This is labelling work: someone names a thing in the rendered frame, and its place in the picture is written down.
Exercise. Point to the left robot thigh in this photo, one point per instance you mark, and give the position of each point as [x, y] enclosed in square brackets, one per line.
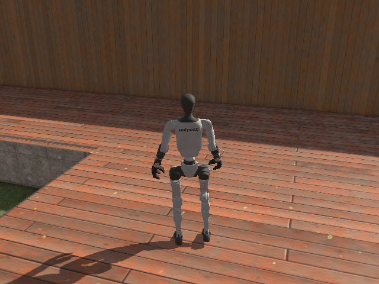
[175, 179]

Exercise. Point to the right robot upper arm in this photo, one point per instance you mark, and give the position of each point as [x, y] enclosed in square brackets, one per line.
[210, 134]

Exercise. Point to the robot left hand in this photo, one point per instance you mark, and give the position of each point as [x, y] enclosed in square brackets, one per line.
[155, 170]

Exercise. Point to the robot left foot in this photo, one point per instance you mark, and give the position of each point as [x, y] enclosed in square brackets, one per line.
[178, 240]

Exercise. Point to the robot right hand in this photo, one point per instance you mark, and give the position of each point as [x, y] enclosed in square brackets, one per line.
[213, 162]

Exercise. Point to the right robot forearm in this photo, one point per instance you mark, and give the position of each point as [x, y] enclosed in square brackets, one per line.
[216, 154]

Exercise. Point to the left robot upper arm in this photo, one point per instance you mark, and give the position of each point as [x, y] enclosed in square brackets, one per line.
[170, 125]

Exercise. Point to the left robot forearm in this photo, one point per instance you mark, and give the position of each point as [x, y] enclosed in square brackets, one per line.
[159, 157]

